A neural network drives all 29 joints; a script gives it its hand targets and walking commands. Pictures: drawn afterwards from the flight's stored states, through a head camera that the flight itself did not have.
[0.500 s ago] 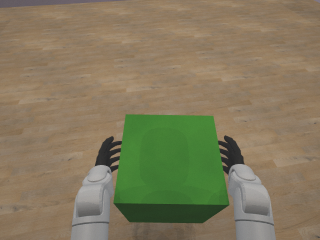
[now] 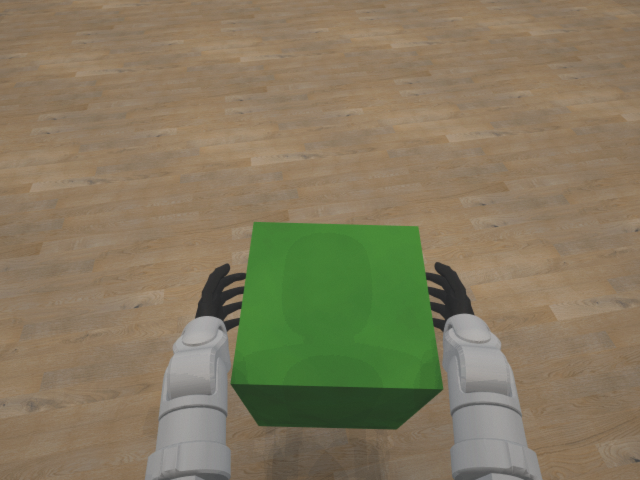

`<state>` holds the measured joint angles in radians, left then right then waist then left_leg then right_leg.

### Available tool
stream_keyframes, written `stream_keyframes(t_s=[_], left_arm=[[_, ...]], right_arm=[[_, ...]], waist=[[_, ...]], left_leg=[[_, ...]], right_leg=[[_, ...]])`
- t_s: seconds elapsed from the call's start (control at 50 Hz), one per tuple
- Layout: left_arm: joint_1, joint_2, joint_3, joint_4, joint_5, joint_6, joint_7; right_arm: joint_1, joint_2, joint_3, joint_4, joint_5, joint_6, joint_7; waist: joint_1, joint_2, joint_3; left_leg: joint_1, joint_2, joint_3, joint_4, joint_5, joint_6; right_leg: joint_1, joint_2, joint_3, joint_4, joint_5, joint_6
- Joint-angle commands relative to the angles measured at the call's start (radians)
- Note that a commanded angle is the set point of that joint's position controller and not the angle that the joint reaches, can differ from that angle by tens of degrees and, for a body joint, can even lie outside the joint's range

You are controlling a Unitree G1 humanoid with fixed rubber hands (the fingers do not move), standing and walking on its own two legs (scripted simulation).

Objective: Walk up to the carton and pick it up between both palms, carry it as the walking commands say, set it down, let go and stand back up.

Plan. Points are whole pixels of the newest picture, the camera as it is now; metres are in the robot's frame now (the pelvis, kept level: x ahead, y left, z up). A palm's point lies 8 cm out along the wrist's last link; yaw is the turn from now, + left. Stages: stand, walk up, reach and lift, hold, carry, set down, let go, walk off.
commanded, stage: set down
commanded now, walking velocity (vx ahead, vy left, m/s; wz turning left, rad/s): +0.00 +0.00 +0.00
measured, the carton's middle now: (331, 334) +0.33 +0.01 -0.08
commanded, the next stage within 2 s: none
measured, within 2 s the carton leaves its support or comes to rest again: neither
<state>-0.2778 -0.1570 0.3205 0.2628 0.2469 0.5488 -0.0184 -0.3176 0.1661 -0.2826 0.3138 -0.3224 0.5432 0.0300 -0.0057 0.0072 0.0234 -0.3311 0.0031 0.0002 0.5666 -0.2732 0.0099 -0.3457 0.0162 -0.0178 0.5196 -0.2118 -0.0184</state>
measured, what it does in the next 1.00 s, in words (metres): lowers itself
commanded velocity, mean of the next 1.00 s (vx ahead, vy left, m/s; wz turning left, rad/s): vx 0.00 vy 0.00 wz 0.00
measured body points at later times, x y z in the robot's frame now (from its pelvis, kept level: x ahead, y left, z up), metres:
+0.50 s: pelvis +0.01 -0.01 -0.01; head +0.14 -0.01 +0.42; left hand +0.32 +0.15 -0.08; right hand +0.32 -0.17 -0.09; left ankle +0.01 +0.11 -0.73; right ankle +0.04 -0.12 -0.73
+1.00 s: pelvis -0.05 -0.01 -0.07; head +0.17 +0.00 +0.32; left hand +0.35 +0.16 -0.16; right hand +0.35 -0.17 -0.16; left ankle +0.01 +0.11 -0.73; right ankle +0.04 -0.12 -0.73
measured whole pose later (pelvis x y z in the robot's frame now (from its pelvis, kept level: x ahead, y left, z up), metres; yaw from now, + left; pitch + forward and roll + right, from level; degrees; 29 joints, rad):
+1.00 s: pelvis -0.05 -0.01 -0.07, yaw +1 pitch +21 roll +1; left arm -0.62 -0.03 0.33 0.61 0.23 0.05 0.06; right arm -0.65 0.02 -0.29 0.68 -0.12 0.06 -0.08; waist -0.01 -0.04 0.15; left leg -1.02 -0.02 -0.01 1.01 -0.35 0.00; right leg -1.05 0.03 0.03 1.00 -0.30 -0.02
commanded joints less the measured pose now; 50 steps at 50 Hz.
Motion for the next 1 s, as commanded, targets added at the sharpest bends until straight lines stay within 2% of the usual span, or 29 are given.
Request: stream_keyframes(t_s=[0.0,0.02,0.06,0.18,0.26,0.3,0.32,0.38,0.4,0.44,0.46,0.48,0.5,0.52,0.56,0.58,0.6,0.66,0.68,0.7,0.72,0.78,0.8,0.82,0.84,0.86,0.9,0.92,0.98], left_arm=[[-0.508,-0.859,-0.551,0.122,-0.096,-0.117,-0.22],[-0.473,-0.879,-0.562,0.133,-0.091,-0.127,-0.211],[-0.415,-0.874,-0.57,0.139,-0.093,-0.16,-0.207],[-0.272,-0.805,-0.506,0.224,-0.04,-0.26,-0.181],[-0.241,-0.711,-0.439,0.281,0.01,-0.324,-0.163],[-0.258,-0.689,-0.42,0.323,0.013,-0.347,-0.154],[-0.272,-0.669,-0.405,0.321,0.017,-0.365,-0.152],[-0.346,-0.619,-0.412,0.332,0.007,-0.411,-0.142],[-0.346,-0.605,-0.396,0.329,0.013,-0.428,-0.136],[-0.415,-0.558,-0.407,0.322,-0.015,-0.472,-0.122],[-0.483,-0.536,-0.404,0.311,-0.019,-0.488,-0.121],[-0.5,-0.483,-0.405,0.307,-0.037,-0.514,-0.111],[-0.538,-0.427,-0.388,0.298,-0.044,-0.536,-0.102],[-0.558,-0.411,-0.427,0.303,-0.059,-0.548,-0.09],[-0.617,-0.343,-0.454,0.257,-0.101,-0.576,-0.061],[-0.6,-0.319,-0.419,0.311,-0.088,-0.573,-0.05],[-0.6,-0.283,-0.397,0.33,-0.093,-0.567,-0.038],[-0.601,-0.228,-0.383,0.343,-0.117,-0.554,0.001],[-0.631,-0.206,-0.349,0.352,-0.115,-0.545,0.009],[-0.603,-0.198,-0.335,0.385,-0.108,-0.539,0.018],[-0.626,-0.184,-0.312,0.392,-0.122,-0.534,0.022],[-0.712,-0.19,-0.288,0.391,-0.12,-0.519,0.032],[-0.697,-0.201,-0.283,0.407,-0.118,-0.52,0.029],[-0.752,-0.166,-0.276,0.395,-0.122,-0.522,0.029],[-0.763,-0.167,-0.27,0.392,-0.121,-0.53,0.036],[-0.774,-0.181,-0.248,0.419,-0.111,-0.531,0.031],[-0.786,-0.156,-0.234,0.405,-0.104,-0.541,0.041],[-0.818,-0.195,-0.274,0.391,-0.124,-0.544,0.035],[-0.815,-0.203,-0.257,0.393,-0.12,-0.552,0.041]], right_arm=[[-0.337,0.827,0.403,0.179,0.169,-0.113,0.226],[-0.332,0.816,0.4,0.164,0.161,-0.131,0.226],[-0.309,0.8,0.431,0.134,0.169,-0.17,0.217],[-0.28,0.727,0.432,0.117,0.143,-0.278,0.173],[-0.266,0.677,0.386,0.155,0.107,-0.34,0.147],[-0.241,0.647,0.373,0.194,0.091,-0.362,0.126],[-0.264,0.652,0.373,0.202,0.091,-0.377,0.118],[-0.342,0.629,0.372,0.209,0.095,-0.425,0.1],[-0.389,0.625,0.397,0.179,0.114,-0.446,0.092],[-0.462,0.611,0.409,0.181,0.137,-0.485,0.068],[-0.469,0.593,0.383,0.206,0.124,-0.499,0.052],[-0.469,0.572,0.394,0.213,0.128,-0.516,0.036],[-0.498,0.551,0.403,0.219,0.141,-0.532,0.015],[-0.501,0.541,0.402,0.218,0.155,-0.548,0.002],[-0.48,0.487,0.404,0.245,0.165,-0.559,-0.026],[-0.521,0.464,0.408,0.238,0.169,-0.567,-0.04],[-0.539,0.412,0.396,0.236,0.171,-0.565,-0.061],[-0.58,0.295,0.384,0.224,0.203,-0.564,-0.097],[-0.6,0.271,0.36,0.246,0.2,-0.554,-0.102],[-0.638,0.249,0.366,0.224,0.22,-0.552,-0.107],[-0.631,0.229,0.339,0.267,0.21,-0.539,-0.116],[-0.691,0.217,0.303,0.293,0.2,-0.519,-0.122],[-0.652,0.229,0.301,0.332,0.199,-0.517,-0.121],[-0.726,0.221,0.288,0.302,0.201,-0.516,-0.121],[-0.738,0.236,0.303,0.318,0.22,-0.519,-0.117],[-0.74,0.228,0.291,0.343,0.213,-0.524,-0.116],[-0.772,0.225,0.28,0.339,0.225,-0.528,-0.118],[-0.758,0.251,0.29,0.355,0.219,-0.526,-0.117],[-0.753,0.248,0.276,0.389,0.222,-0.535,-0.118]], waist=[[-0.044,0.072,-0.321],[-0.047,0.088,-0.348],[-0.043,0.058,-0.381],[-0.031,0.004,-0.443],[-0.021,-0.021,-0.394],[-0.036,-0.046,-0.365],[-0.02,-0.055,-0.388],[-0.017,-0.065,-0.441],[0.025,-0.059,-0.471],[0.015,-0.077,-0.516],[-0.001,-0.049,-0.533],[0.001,-0.066,-0.567],[0.029,-0.073,-0.595],[0.005,-0.07,-0.627],[-0.004,-0.069,-0.67],[0.021,-0.077,-0.661],[0.012,-0.088,-0.635],[0.027,-0.03,-0.641],[0.018,-0.035,-0.623],[0.047,-0.029,-0.62],[0.022,-0.035,-0.601],[0.005,-0.047,-0.55],[-0.001,-0.059,-0.523],[0.002,-0.069,-0.533],[0.029,-0.068,-0.54],[0.023,-0.061,-0.529],[0.047,-0.059,-0.555],[0.017,-0.068,-0.563],[0.032,-0.035,-0.613]], left_leg=[[0.049,-0.091,-0.102,-0.092,0.238,0.021],[0.052,-0.088,-0.112,-0.081,0.334,0.01],[0.043,-0.091,-0.124,-0.049,0.42,0.01],[-0.038,-0.107,-0.137,0.033,0.553,0.006],[-0.122,-0.111,-0.137,0.074,0.51,0.006],[-0.176,-0.111,-0.135,0.082,0.453,0.009],[-0.205,-0.114,-0.13,0.095,0.442,0.006],[-0.244,-0.11,-0.125,0.138,0.384,0.01],[-0.283,-0.116,-0.119,0.161,0.376,0.009],[-0.322,-0.119,-0.117,0.206,0.352,0.019],[-0.39,-0.121,-0.104,0.222,0.32,0.009],[-0.407,-0.124,-0.097,0.238,0.303,0.01],[-0.454,-0.125,-0.08,0.256,0.261,0.006],[-0.458,-0.122,-0.082,0.268,0.257,0.007],[-0.477,-0.127,-0.063,0.289,0.201,-0.001],[-0.505,-0.133,-0.048,0.303,0.139,0.0],[-0.508,-0.131,-0.037,0.297,0.087,0.004],[-0.487,-0.137,-0.022,0.307,0.013,0.004],[-0.507,-0.134,-0.017,0.319,-0.025,0.004],[-0.485,-0.134,-0.019,0.317,-0.039,0.009],[-0.51,-0.136,-0.012,0.329,-0.076,0.01],[-0.555,-0.133,-0.014,0.336,-0.15,0.009],[-0.567,-0.136,-0.009,0.342,-0.147,0.01],[-0.592,-0.133,-0.017,0.358,-0.176,0.016],[-0.585,-0.133,-0.023,0.36,-0.152,0.021],[-0.619,-0.14,-0.014,0.391,-0.151,0.016],[-0.637,-0.138,-0.022,0.402,-0.114,0.011],[-0.644,-0.139,-0.029,0.409,-0.114,0.014],[-0.676,-0.145,-0.028,0.447,-0.061,-0.007]], right_leg=[[0.138,0.085,0.08,-0.007,0.195,-0.012],[0.129,0.088,0.082,0.009,0.257,-0.013],[0.129,0.086,0.092,0.023,0.322,-0.008],[0.068,0.084,0.116,0.089,0.476,0.006],[-0.023,0.076,0.13,0.123,0.484,0.016],[-0.05,0.076,0.134,0.126,0.482,0.021],[-0.053,0.071,0.139,0.143,0.498,0.028],[-0.127,0.075,0.142,0.172,0.439,0.03],[-0.12,0.071,0.147,0.194,0.448,0.035],[-0.16,0.078,0.14,0.235,0.429,0.043],[-0.16,0.074,0.155,0.234,0.445,0.039],[-0.163,0.077,0.138,0.256,0.446,0.045],[-0.147,0.07,0.144,0.266,0.443,0.047],[-0.156,0.074,0.129,0.29,0.444,0.047],[-0.162,0.08,0.106,0.309,0.364,0.045],[-0.174,0.08,0.109,0.31,0.305,0.045],[-0.183,0.08,0.102,0.296,0.226,0.044],[-0.242,0.09,0.067,0.312,0.052,0.034],[-0.27,0.092,0.07,0.311,-0.016,0.029],[-0.306,0.096,0.057,0.322,-0.051,0.029],[-0.315,0.094,0.06,0.318,-0.102,0.023],[-0.381,0.103,0.044,0.339,-0.193,0.015],[-0.382,0.1,0.05,0.325,-0.193,0.015],[-0.42,0.102,0.044,0.353,-0.222,0.016],[-0.444,0.103,0.048,0.366,-0.21,0.017],[-0.455,0.098,0.067,0.368,-0.212,0.01],[-0.488,0.102,0.067,0.405,-0.166,0.014],[-0.5,0.106,0.056,0.415,-0.153,0.017],[-0.537,0.111,0.062,0.468,-0.085,0.012]])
